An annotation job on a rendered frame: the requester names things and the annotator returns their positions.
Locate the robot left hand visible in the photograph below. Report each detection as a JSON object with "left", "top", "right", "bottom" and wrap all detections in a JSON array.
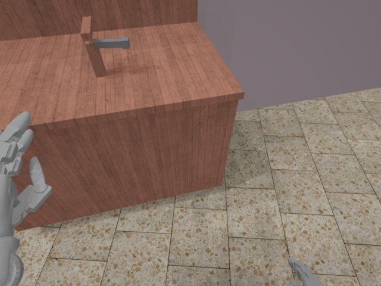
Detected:
[{"left": 0, "top": 111, "right": 52, "bottom": 237}]

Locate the robot right hand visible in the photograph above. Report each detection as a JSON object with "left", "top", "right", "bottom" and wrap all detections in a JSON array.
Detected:
[{"left": 287, "top": 258, "right": 322, "bottom": 286}]

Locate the tap lever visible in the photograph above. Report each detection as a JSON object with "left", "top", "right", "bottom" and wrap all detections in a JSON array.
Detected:
[{"left": 90, "top": 37, "right": 130, "bottom": 49}]

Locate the counter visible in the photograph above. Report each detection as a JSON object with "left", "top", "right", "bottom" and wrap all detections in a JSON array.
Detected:
[{"left": 0, "top": 0, "right": 245, "bottom": 231}]

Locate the robot left forearm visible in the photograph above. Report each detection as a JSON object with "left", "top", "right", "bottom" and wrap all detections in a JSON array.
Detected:
[{"left": 0, "top": 236, "right": 24, "bottom": 286}]

